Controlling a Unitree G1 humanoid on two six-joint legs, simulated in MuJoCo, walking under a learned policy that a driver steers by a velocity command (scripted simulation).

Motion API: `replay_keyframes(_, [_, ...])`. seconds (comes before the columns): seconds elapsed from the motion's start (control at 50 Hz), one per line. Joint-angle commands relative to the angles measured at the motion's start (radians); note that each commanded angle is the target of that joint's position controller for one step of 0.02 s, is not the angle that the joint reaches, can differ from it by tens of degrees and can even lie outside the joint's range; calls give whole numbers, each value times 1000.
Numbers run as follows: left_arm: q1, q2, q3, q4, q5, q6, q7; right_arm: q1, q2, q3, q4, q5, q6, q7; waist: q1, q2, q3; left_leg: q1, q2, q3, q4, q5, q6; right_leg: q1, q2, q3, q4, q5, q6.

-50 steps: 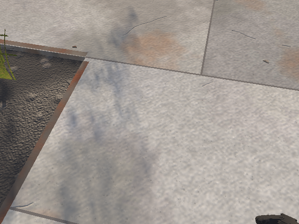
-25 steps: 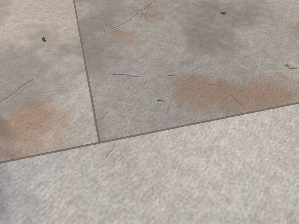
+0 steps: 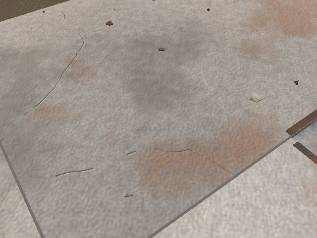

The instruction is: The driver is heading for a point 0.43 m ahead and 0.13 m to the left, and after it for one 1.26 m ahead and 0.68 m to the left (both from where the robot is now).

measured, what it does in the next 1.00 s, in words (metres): walks ahead, turning left: right foot, then left foot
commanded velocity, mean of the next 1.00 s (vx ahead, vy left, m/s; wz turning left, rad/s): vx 0.47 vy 0.00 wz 0.68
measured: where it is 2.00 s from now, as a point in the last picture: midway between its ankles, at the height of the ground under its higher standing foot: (161, 204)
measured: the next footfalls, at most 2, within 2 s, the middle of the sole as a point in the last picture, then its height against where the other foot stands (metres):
right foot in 0.24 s outside the picture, level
left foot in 0.62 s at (125, 197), level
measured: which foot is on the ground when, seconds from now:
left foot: down 0.00-0.24, up 0.26-0.60, down 0.62-1.00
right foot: up 0.00-0.22, down 0.24-0.62, up 0.64-1.00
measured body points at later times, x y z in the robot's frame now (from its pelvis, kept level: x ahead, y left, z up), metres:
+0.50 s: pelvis +0.43 +0.01 +0.00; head +0.48 +0.02 +0.45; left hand +0.38 +0.30 -0.12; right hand +0.66 -0.22 -0.10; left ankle +0.52 +0.14 -0.68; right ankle +0.40 -0.10 -0.74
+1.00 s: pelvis +0.61 +0.06 +0.00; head +0.64 +0.09 +0.44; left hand +0.59 +0.37 -0.10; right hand +0.87 -0.12 -0.11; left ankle +0.65 +0.14 -0.74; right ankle +0.79 -0.04 -0.69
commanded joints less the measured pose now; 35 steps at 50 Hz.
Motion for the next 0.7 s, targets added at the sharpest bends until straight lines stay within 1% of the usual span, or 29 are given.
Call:
replay_keyframes(0.02, [-102, 17, -20, -118, 9, -5, -15, 10, -70, -2, -26, 18, -38, 6, 38, 93, 103, 29, 252, -283, -324, 25, 139, -232, -59, 31, -129, 79, 20])
replay_keyframes(0.06, [-199, 14, -35, -158, 10, -14, -24, 20, -67, 2, -15, 31, -41, 12, 37, 80, 119, -16, 193, -177, -360, 203, 131, -161, -85, -74, -337, 215, 34])
replay_keyframes(0.08, [-252, -3, -48, -182, 5, -21, -33, 37, -77, 0, -9, 35, -45, 11, 26, 100, 133, -71, 197, -175, -396, 282, 136, -66, -94, -111, -452, 280, 36])
replay_keyframes(0.1, [-294, -14, -56, -189, 0, -24, -38, 59, -83, -1, 3, 41, -47, 9, 12, 82, 146, -97, 201, -165, -436, 374, 137, 21, -78, -140, -509, 334, 34])
replay_keyframes(0.14, [-308, -1, -54, -188, -6, -25, -31, 84, -133, -10, 19, 43, -44, 7, 14, 81, 131, -8, 216, -154, -422, 555, 138, 99, -48, -151, -586, 359, 25])
replay_keyframes(0.16, [-292, 22, -46, -183, -3, -26, -21, 88, -158, -14, 25, 42, -41, 6, 27, 87, 100, 63, 221, -148, -357, 741, 131, 137, -24, -154, -619, 331, 17])
replay_keyframes(0.18, [-250, 47, -35, -169, 4, -28, -7, 102, -182, -17, 35, 41, -38, 3, 48, 103, 37, 133, 224, -143, -249, 957, 120, 208, 12, -163, -628, 267, 7])
replay_keyframes(0.2, [-130, 81, -18, -136, 8, -31, 9, 107, -206, -22, 43, 33, -29, -3, 107, 134, -48, 158, 226, -145, -68, 1071, 108, 343, 42, -151, -634, 176, -3])
replay_keyframes(0.22, [66, 109, 0, -75, 9, -34, 25, 82, -214, -24, 42, 30, -18, -9, 206, 138, -144, 89, 204, -137, 182, 1009, 94, 560, 31, -132, -660, 146, -9])
replay_keyframes(0.24, [235, 174, 27, -35, 24, -36, 47, 68, -161, -12, 23, 27, -18, -8, 266, 99, -244, -109, 154, -128, 475, 723, 89, 803, -126, 6, -644, -18, -20])
replay_keyframes(0.26, [278, 240, 47, -33, 68, -42, 57, 166, 28, 22, -17, 53, -18, -8, 168, -151, -387, -397, 37, -98, 865, -157, 67, 1030, -473, 457, -700, -145, -83])
replay_keyframes(0.28, [251, 213, 46, -56, 35, -31, 52, 131, -64, 1, -45, 73, -6, -18, 174, -143, -466, -486, 9, -139, 1033, -202, 69, 996, -536, 695, -823, 31, -142])
replay_keyframes(0.3, [164, 130, 31, -49, 16, -35, 48, 12, -99, -13, -59, 60, 5, -26, 140, -42, -279, -539, 75, -140, 999, -103, 62, 855, -469, 466, -805, 292, -119])
replay_keyframes(0.32, [127, 66, 18, -34, 8, -46, 43, -27, -70, -8, -58, 48, 14, -24, 118, -13, -149, -547, 95, -123, 952, -92, 49, 724, -428, 300, -794, 567, -107])
replay_keyframes(0.34, [113, 34, 12, -21, 4, -51, 43, -26, -49, -10, -48, 38, 29, -18, 85, -8, -94, -525, 116, -123, 911, -99, 36, 636, -382, 181, -808, 679, -77])
replay_keyframes(0.36, [110, 13, 6, -10, -9, -54, 48, -19, -36, -15, -51, 23, 49, -9, 55, -40, -62, -487, 124, -119, 880, -107, 17, 550, -360, 94, -838, 729, -64])
replay_keyframes(0.38, [105, 3, 4, 1, -18, -57, 48, -19, -14, -17, -59, 17, 69, -1, 28, -61, -44, -459, 129, -114, 841, -112, 5, 489, -354, 37, -862, 749, -52])
replay_keyframes(0.42, [68, 13, 10, 9, -34, -63, 52, -80, 14, -14, -101, 12, 93, 12, -6, -75, -6, -472, 131, -87, 756, -66, -7, 428, -346, -61, -907, 799, -49])
replay_keyframes(0.46, [-22, 21, 14, -2, -43, -64, 56, -154, 32, -2, -155, 9, 93, 32, -38, -96, 28, -401, 127, -44, 520, 101, -4, 326, -286, -205, -943, 741, -17])
replay_keyframes(0.5, [-47, 39, 24, -3, -49, -68, 57, -162, 25, 3, -157, 13, 90, 53, -44, -94, 5, -222, 72, 28, 297, 343, 10, 275, -218, -318, -906, 638, 23])
replay_keyframes(0.52, [-33, 58, 32, -1, -51, -70, 58, -152, 9, -1, -154, 11, 92, 60, -47, -73, -11, -164, 47, 57, 265, 382, 19, 284, -227, -329, -868, 655, 33])
replay_keyframes(0.56, [-17, 100, 50, -7, -70, -65, 58, -94, -30, -15, -146, -2, 100, 58, -75, -41, -55, -68, 0, 87, 249, 353, 57, 329, -258, -328, -715, 791, 51])
replay_keyframes(0.58, [-9, 117, 57, -11, -78, -54, 56, -34, -55, -27, -138, -10, 100, 51, -103, -33, -84, -5, -19, 81, 240, 316, 86, 342, -273, -322, -580, 813, 60])
replay_keyframes(0.6, [-14, 124, 60, -20, -79, -39, 52, 72, -91, -45, -113, -18, 96, 40, -151, -12, -129, 107, -36, 59, 202, 301, 118, 316, -268, -312, -375, 728, 78])
replay_keyframes(0.62, [1, 96, 54, -14, -65, -22, 46, 107, -137, -63, -95, -18, 90, 21, -165, 72, -109, 187, -6, -19, 125, 366, 149, 215, -192, -306, -108, 263, 109])
replay_keyframes(0.64, [114, 18, 41, -30, -31, -2, 41, 5, -250, -84, -126, 10, 99, 5, -42, 292, -47, 229, 198, -314, 197, 1169, 212, -5, -24, -311, 279, -449, 158])
replay_keyframes(0.66, [251, 46, 34, -78, -15, 20, 53, -9, -328, -102, -199, 32, 97, 14, -6, 257, -339, 403, 386, -687, 73, 1229, 403, -97, 17, -70, 401, -428, 189])
replay_keyframes(0.68, [238, 75, 28, -64, -2, 34, 65, -114, -290, -103, -248, 39, 110, 7, 0, 141, -349, 341, 396, -763, -39, 723, 422, -116, -26, -7, 376, -346, 175])
replay_keyframes(0.7, [150, 103, 33, -71, 2, 43, 71, -164, -207, -80, -253, 36, 120, -2, 8, 48, -199, 175, 335, -697, -90, 448, 376, -118, -57, 2, 271, -277, 167])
